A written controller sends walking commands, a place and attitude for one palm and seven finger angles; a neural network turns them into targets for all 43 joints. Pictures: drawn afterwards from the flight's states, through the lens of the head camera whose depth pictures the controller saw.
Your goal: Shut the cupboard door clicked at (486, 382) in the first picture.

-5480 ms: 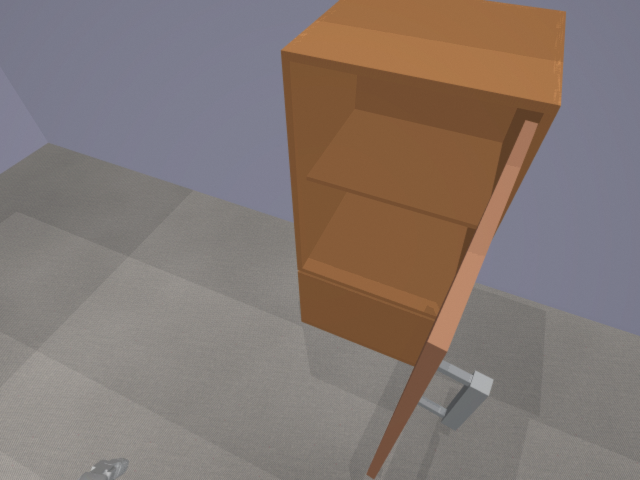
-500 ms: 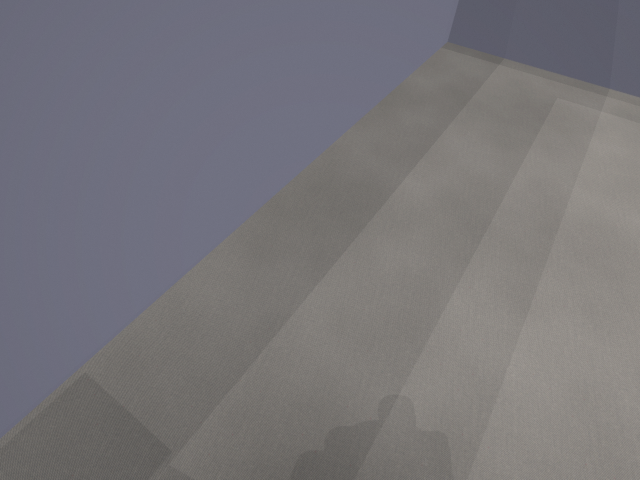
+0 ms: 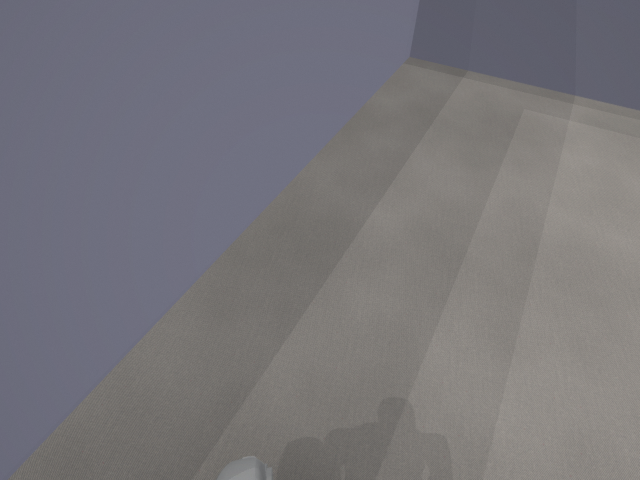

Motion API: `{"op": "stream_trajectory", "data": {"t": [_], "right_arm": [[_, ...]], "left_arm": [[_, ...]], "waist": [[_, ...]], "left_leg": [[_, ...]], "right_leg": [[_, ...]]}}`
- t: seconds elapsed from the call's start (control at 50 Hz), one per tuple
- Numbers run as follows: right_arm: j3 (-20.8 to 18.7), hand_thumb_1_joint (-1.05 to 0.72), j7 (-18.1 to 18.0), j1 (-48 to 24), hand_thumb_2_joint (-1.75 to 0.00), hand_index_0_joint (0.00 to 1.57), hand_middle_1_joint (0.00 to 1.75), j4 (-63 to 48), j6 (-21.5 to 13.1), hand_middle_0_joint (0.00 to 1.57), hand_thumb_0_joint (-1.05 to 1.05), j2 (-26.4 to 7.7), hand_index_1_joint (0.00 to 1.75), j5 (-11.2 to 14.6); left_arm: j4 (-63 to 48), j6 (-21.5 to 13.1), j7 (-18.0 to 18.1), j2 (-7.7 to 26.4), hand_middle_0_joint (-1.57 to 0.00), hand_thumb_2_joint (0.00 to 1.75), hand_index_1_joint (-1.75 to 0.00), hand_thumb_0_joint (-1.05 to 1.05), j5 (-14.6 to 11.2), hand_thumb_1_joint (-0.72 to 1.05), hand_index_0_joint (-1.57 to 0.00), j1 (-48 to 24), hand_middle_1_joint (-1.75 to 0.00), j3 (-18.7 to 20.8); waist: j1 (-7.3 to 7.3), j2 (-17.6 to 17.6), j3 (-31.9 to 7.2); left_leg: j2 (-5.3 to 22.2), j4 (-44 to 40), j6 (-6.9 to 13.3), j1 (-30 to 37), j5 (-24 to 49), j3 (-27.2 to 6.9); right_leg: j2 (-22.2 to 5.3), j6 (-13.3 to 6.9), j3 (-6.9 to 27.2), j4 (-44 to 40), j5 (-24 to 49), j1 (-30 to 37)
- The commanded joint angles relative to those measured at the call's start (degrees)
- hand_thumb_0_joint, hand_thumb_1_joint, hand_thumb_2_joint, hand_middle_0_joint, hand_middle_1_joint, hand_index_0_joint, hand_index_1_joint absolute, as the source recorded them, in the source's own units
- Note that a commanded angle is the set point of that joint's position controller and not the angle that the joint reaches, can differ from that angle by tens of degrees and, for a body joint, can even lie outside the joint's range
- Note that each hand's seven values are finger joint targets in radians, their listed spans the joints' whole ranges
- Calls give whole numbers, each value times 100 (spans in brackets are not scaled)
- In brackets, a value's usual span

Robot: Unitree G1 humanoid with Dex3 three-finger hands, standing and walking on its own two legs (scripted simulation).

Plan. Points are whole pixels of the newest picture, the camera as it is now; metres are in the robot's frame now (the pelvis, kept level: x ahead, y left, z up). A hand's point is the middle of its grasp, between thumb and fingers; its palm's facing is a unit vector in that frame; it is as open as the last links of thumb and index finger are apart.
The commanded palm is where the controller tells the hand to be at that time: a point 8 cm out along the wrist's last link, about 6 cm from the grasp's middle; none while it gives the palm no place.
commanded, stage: walk to a spot facing it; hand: left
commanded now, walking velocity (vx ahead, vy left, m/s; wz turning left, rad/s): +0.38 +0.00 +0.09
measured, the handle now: out of the picture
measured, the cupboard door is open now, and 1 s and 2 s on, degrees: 100 100 100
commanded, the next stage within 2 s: turn to face it in 0.40 s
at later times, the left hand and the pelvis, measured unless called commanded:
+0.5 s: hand (195, 362) +0.33 +0.24 -0.17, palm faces -0.03 -0.98 -0.19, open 7.4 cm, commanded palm none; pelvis +0.24 +0.06 +0.00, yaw -5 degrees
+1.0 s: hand (211, 299) +0.47 +0.26 -0.19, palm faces +0.14 -0.97 -0.19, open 7.3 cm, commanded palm none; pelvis +0.39 +0.05 -0.03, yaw +6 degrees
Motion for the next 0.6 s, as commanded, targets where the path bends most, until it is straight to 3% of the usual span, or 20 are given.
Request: {"op": "stream_trajectory", "data": {"t": [0.0, 0.04, 0.08, 0.1, 0.12, 0.14, 0.16, 0.18, 0.2, 0.24, 0.28, 0.32, 0.4, 0.44, 0.48, 0.52, 0.56, 0.58], "right_arm": [[57, -90, 139, -478, -90, 20, 30, -602, -214, 20, 0, 11, 30, 20], [67, -90, 142, -678, -90, 20, 30, -705, -262, 20, 0, -70, 30, 28], [51, -90, 129, -725, -90, 20, 30, -754, -308, 20, 0, -151, 30, 33], [21, -90, 111, -549, -90, 20, 30, -725, -334, 20, 0, -220, 30, 27], [-9, -90, 68, -117, -90, 20, 30, -593, -364, 20, 0, -314, 30, 5], [-84, -90, 8, 740, -90, 20, 30, -331, -400, 20, 0, -566, 30, -22], [-274, -90, -84, 1698, -90, 20, 30, -104, -440, 20, 0, -1297, 30, -105], [-324, -90, -148, 2100, -90, 20, 30, 9, -376, 20, 0, -1676, 30, -43], [-281, -90, -214, 1777, -90, 20, 30, -11, -339, 20, 0, -1548, 30, -13], [-126, -90, -226, 907, -90, 20, 30, -243, -417, 20, 0, -857, 30, -16], [-11, -90, -249, 589, -90, 20, 30, -252, -507, 20, 0, -531, 30, -10], [-26, -90, -261, 453, -90, 20, 30, -258, -535, 20, 0, -414, 30, 12], [-18, -90, -252, 584, -90, 20, 30, -163, -513, 20, 0, -462, 30, 38], [-20, -90, -235, 694, -90, 20, 30, -116, -492, 20, 0, -523, 30, 31], [-29, -90, -229, 849, -90, 20, 30, -46, -452, 20, 0, -577, 30, 9], [4, -90, -233, 941, -90, 20, 30, 51, -411, 20, 0, -526, 30, 6], [11, -90, -243, 856, -90, 20, 30, 111, -370, 20, 0, -613, 30, 34], [32, -90, -231, 827, -90, 20, 30, 139, -365, 20, 0, -596, 30, 74]], "left_arm": [[-63, -108, -23, 704, -20, 90, -30, 0, -42, 90, -20, 372, -30, 69], [-31, -99, -21, 756, -20, 90, -30, 0, -52, 90, -20, 438, -30, 86], [-3, -73, -21, 793, -20, 90, -30, 0, -51, 90, -20, 443, -30, 120], [10, -62, -17, 803, -20, 90, -30, 0, -42, 90, -20, 409, -30, 135], [-5, -49, -17, 801, -20, 90, -30, 0, -65, 90, -20, 320, -30, 145], [-37, -32, -22, 709, -20, 90, -30, 0, -82, 90, -20, 251, -30, 147], [-180, 2, -77, 389, -20, 90, -30, 0, -138, 90, -20, 364, -30, 130], [-427, -12, -133, 267, -20, 90, -30, 0, -157, 90, -20, 165, -30, 76], [-499, 9, -93, 332, -20, 90, -30, 0, -127, 90, -20, -216, -30, 75], [-396, 16, -163, 227, -20, 90, -30, 0, -73, 90, -20, -593, -30, 109], [-257, 144, -194, 23, -20, 90, -30, 0, -28, 90, -20, -327, -30, 95], [-233, 276, -196, -81, -20, 90, -30, 0, -19, 90, -20, -139, -30, 104], [-483, 373, -235, -60, -20, 90, -30, 0, -29, 90, -20, -590, -30, 96], [-623, 381, -251, -43, -20, 90, -30, 0, -32, 90, -20, -936, -30, 77], [-759, 353, -248, -35, -20, 90, -30, 0, -41, 90, -20, -1263, -30, 59], [-757, 277, -209, -17, -20, 90, -30, 0, -44, 90, -20, -1305, -30, 21], [-587, 196, -168, 110, -20, 90, -30, 0, -32, 90, -20, -769, -30, 6], [-407, 133, -141, 271, -20, 90, -30, 0, -17, 90, -20, -235, -30, 20]], "waist": [[105, -822, 638], [180, -686, 595], [166, -661, 591], [57, -581, 533], [-185, -370, 387], [-547, 27, -42], [-879, 1469, -790], [-897, 2127, -911], [-823, 1693, -834], [-495, 656, 112], [-165, 532, 267], [19, 527, 198], [-13, 466, 388], [-97, 404, 466], [-235, 394, 561], [-253, 477, 519], [12, 417, 64], [259, 296, -256]], "left_leg": [[4, -1371, -58, -11, 442, 52], [-83, -1732, -14, 97, 407, 130], [-152, -2028, 50, 328, 232, 198], [-208, -2270, 85, 666, 160, 243], [-412, -2527, 130, 1395, 221, 395], [-409, -2811, 235, 2588, 173, 220], [851, -3330, 658, 3881, -155, -1689], [1821, -4253, 1103, 4283, -287, -3279], [1995, -4324, 1161, 4059, -484, -3364], [1580, -4408, 942, 2809, -194, -2254], [1201, -4504, 704, 2197, 502, -1254], [1059, -4613, 717, 2055, 721, -618], [1004, -4767, 775, 2423, 1201, -14], [989, -4685, 745, 2570, 1601, 279], [1010, -4457, 748, 2769, 2220, 423], [945, -4075, 731, 2674, 2938, 385], [786, -3331, 639, 2729, 3485, 295], [574, -2691, 482, 2639, 3433, 340]], "right_leg": [[-1303, -543, 872, -1640, 83, -207], [-1364, -542, 845, -1498, 436, 158], [-1436, -530, 843, -1288, 753, 392], [-1432, -488, 779, -991, 1027, 411], [-1308, -402, 577, -359, 1591, 230], [-993, -233, 285, 881, 2048, -154], [-269, 96, 2, 2780, 645, -1308], [256, 137, 331, 4257, -1603, -2418], [-36, 32, 886, 5083, -1419, -2816], [-496, 64, 1021, 5135, -400, -2953], [-563, 154, 997, 4744, 10, -2506], [-578, 233, 936, 4334, 265, -2398], [-592, 305, 752, 3190, 719, -2680], [-538, 282, 597, 2452, 895, -2581], [-390, 228, 417, 1811, 816, -2428], [-253, 163, 361, 1245, 892, -1851], [7, 124, 119, 694, 1037, -833], [82, 148, -2, 280, 1533, -61]]}}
